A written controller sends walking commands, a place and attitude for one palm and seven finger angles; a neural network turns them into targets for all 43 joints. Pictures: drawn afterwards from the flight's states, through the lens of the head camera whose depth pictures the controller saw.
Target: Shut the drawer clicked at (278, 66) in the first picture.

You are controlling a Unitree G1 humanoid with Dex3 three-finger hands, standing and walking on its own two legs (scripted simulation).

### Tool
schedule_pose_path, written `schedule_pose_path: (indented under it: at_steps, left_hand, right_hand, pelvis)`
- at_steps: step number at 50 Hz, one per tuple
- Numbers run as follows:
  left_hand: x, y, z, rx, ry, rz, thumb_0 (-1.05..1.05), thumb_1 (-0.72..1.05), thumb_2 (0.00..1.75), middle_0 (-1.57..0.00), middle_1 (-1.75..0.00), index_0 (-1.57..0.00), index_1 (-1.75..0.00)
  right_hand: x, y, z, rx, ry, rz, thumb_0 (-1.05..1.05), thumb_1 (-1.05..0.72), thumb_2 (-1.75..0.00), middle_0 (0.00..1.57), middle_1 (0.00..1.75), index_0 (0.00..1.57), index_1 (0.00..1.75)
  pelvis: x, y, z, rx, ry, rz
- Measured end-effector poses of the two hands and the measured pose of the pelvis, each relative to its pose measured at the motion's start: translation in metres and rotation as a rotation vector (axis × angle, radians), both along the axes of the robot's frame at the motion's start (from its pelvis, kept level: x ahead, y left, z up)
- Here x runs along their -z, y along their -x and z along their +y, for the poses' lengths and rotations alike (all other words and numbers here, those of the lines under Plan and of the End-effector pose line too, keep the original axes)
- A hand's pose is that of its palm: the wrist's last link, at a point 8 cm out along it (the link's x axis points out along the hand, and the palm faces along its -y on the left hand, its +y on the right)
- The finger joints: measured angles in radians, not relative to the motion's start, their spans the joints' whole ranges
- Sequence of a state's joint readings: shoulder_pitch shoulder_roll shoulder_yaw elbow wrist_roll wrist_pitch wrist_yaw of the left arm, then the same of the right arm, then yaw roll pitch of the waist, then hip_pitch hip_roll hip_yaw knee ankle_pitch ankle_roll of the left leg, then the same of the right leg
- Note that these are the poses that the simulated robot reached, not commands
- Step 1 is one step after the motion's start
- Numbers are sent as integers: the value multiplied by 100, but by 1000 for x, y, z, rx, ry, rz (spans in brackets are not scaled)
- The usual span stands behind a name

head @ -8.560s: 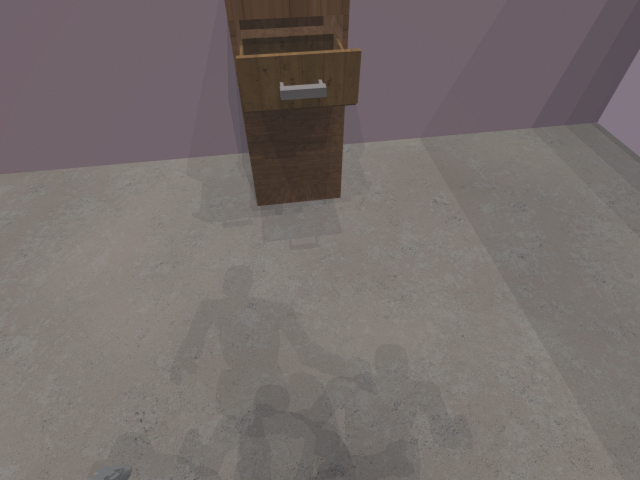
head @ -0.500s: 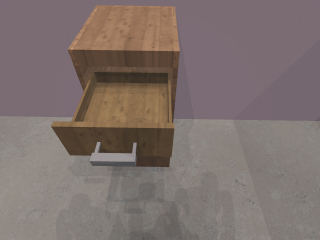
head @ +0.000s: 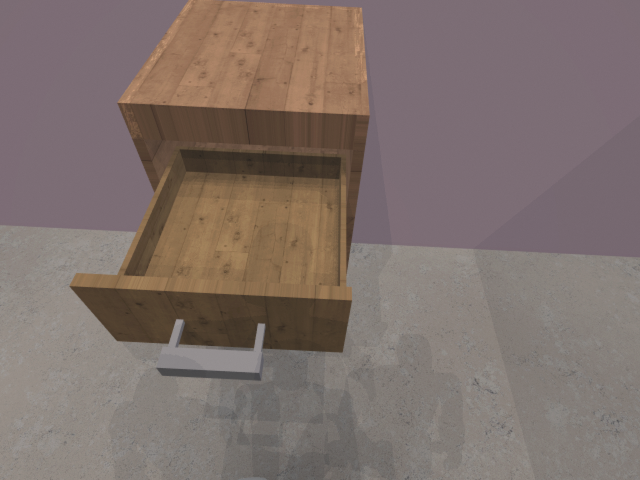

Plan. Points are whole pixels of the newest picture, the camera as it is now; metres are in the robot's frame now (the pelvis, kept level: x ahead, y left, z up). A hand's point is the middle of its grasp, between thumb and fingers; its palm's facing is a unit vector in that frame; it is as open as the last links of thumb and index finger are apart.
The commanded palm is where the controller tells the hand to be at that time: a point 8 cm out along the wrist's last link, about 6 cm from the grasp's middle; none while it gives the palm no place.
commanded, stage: come to a stop and stand still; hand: left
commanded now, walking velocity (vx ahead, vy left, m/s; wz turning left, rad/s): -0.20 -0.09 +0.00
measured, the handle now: (216, 346) +0.28 +0.17 -0.03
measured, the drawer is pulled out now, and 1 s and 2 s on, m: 0.30 0.30 0.30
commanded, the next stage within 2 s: look again from close up in 0.72 s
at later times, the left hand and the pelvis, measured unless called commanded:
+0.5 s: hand out of the picture +0.03 +0.14 -0.15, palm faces +0.06 -0.96 -0.27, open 7.3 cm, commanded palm none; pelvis -0.03 -0.05 +0.01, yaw +2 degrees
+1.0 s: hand out of the picture +0.00 +0.14 -0.16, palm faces +0.04 -0.98 -0.17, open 7.3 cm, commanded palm none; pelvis +0.00 -0.03 +0.02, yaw +1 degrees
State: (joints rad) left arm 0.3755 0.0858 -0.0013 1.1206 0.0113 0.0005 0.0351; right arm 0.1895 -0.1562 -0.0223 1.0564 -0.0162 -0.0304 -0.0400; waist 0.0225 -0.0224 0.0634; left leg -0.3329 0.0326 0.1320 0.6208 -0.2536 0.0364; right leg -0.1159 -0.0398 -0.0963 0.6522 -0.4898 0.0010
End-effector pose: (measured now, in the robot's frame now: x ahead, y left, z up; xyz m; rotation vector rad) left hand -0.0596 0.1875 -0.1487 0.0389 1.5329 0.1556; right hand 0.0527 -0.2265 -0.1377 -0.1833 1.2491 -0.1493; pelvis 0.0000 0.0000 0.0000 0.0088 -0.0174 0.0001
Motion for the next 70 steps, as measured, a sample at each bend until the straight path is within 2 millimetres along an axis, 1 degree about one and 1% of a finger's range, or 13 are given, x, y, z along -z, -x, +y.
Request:
schedule_pose_path:
  at_steps: [4, 6, 9, 13, 18, 26, 30, 37, 42, 47, 54, 61, 70]
  left_hand:
    - [-5, -30, 9, 21, -36, -49, 0, 91, 90, -20, -30, -20, -30]
    - [-9, -43, 14, 34, -65, -85, 0, 91, 90, -20, -30, -20, -30]
    - [-17, -53, 24, 51, -125, -124, 1, 93, 90, -20, -30, -20, -30]
    - [-25, -55, 26, 63, -185, -167, 1, 93, 90, -20, -30, -20, -30]
    - [-34, -61, 21, 67, -222, -245, 0, 92, 90, -20, -30, -20, -30]
    - [-32, -84, 0, 92, -156, -362, 0, 91, 90, -20, -30, -20, -30]
    - [-31, -83, -12, 102, -119, -367, 0, 91, 90, -20, -30, -20, -30]
    - [-25, -71, -8, 98, -103, -299, 0, 92, 90, -20, -30, -20, -30]
    - [-21, -62, -4, 83, -85, -241, 0, 92, 90, -20, -30, -20, -30]
    - [-19, -56, 0, 70, -70, -192, 0, 91, 90, -20, -30, -20, -30]
    - [-16, -56, 5, 56, -56, -156, 0, 91, 90, -20, -30, -20, -30]
    - [-16, -63, 13, 47, -54, -151, 0, 91, 90, -20, -30, -20, -30]
    - [-15, -72, 25, 52, -62, -149, 0, 91, 90, -20, -30, -20, -30]
  right_hand:
    - [0, -16, 6, -4, -14, -23, 0, -93, -90, 20, 30, 20, 30]
    - [1, -19, 3, -8, -23, -25, -1, -94, -90, 20, 30, 20, 30]
    - [6, -18, -6, -6, -41, -27, -1, -93, -90, 20, 30, 20, 30]
    - [14, -9, -25, 14, -63, -15, -1, -92, -90, 20, 30, 20, 30]
    - [7, 5, -44, 15, -67, -40, 0, -92, -90, 20, 30, 20, 30]
    - [-4, 35, -52, -6, -47, -25, 0, -91, -90, 19, 30, 20, 30]
    - [-6, 53, -53, -10, -44, 22, 0, -91, -90, 19, 30, 20, 30]
    - [-10, 84, -50, 12, -32, 120, 0, -91, -90, 19, 30, 20, 30]
    - [-13, 93, -44, 19, -23, 177, 0, -91, -90, 19, 30, 20, 30]
    - [-14, 83, -32, 13, -23, 187, 0, -91, -90, 19, 30, 20, 30]
    - [-13, 48, -15, -4, -28, 133, 0, -91, -90, 20, 30, 20, 30]
    - [-14, 19, -12, -13, -4, 88, 1, -93, -90, 20, 30, 20, 30]
    - [-16, 6, -4, -16, 7, 70, 0, -92, -90, 20, 30, 20, 30]
  pelvis:
    - [-3, 0, -1, 4, -14, 3]
    - [-5, 5, -4, 1, -15, 6]
    - [-4, 12, -14, 4, -18, 6]
    - [0, 18, -30, -4, -14, -2]
    - [-3, 18, -41, -24, -13, -10]
    - [-6, 27, -51, -33, -5, -22]
    - [-10, 32, -53, -30, 2, -10]
    - [-12, 26, -51, -29, 10, 5]
    - [-14, 17, -45, -29, 14, 13]
    - [-15, 7, -37, -27, 16, 16]
    - [-16, -6, -25, -24, 17, 12]
    - [-16, -18, -13, -22, 17, 7]
    - [-16, -25, -3, -23, 20, 11]
